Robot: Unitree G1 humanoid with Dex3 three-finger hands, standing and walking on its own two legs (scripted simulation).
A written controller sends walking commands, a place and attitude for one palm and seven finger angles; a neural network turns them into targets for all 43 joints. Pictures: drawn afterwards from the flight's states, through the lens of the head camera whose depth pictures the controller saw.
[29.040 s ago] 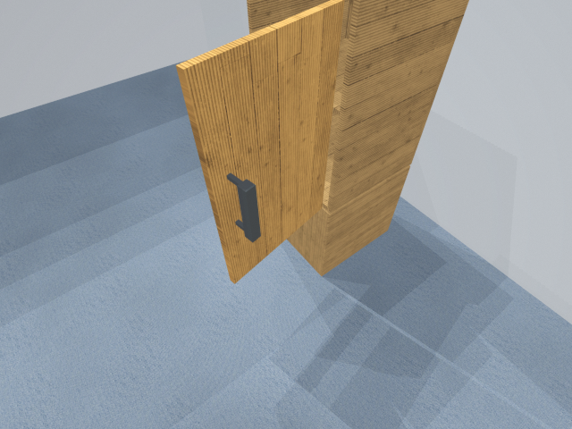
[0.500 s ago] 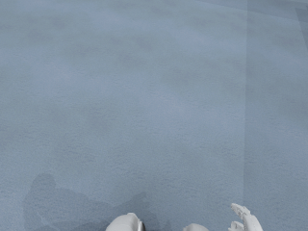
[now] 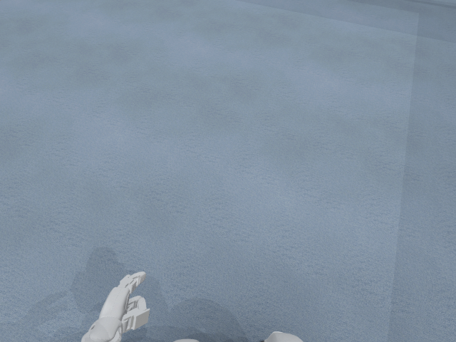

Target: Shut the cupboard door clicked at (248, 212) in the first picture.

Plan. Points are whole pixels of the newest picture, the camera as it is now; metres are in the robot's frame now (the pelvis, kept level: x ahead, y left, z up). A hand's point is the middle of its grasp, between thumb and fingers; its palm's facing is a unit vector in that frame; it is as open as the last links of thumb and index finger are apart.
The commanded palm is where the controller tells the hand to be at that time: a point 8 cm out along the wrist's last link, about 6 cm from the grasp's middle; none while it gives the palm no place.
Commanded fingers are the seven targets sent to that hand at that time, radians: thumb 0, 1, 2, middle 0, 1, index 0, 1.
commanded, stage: turn to face it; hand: left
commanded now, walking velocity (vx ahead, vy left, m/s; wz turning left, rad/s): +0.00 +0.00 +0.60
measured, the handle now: out of the picture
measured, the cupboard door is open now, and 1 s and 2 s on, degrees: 70 70 70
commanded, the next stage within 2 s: none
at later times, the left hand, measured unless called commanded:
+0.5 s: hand out of the picture +0.05 +0.20 -0.17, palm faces +0.12 -0.97 -0.20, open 7.4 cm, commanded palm none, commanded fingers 0.00 0.90 0.90 -0.20 -0.30 -0.20 -0.30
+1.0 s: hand (138, 286) +0.25 +0.20 -0.17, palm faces -0.26 -0.94 -0.23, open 7.4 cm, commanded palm none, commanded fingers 0.00 0.90 0.90 -0.20 -0.30 -0.20 -0.30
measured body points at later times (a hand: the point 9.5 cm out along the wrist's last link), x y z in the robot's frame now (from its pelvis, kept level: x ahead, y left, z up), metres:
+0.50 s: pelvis +0.08 +0.01 +0.01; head +0.11 +0.02 +0.45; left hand +0.04 +0.25 -0.15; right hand +0.26 -0.19 -0.12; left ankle +0.09 +0.13 -0.73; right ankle +0.05 -0.11 -0.68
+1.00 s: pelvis +0.11 +0.01 +0.00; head +0.15 +0.02 +0.45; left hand +0.27 +0.24 -0.15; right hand +0.12 -0.27 -0.12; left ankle +0.15 +0.13 -0.73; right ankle +0.07 -0.10 -0.71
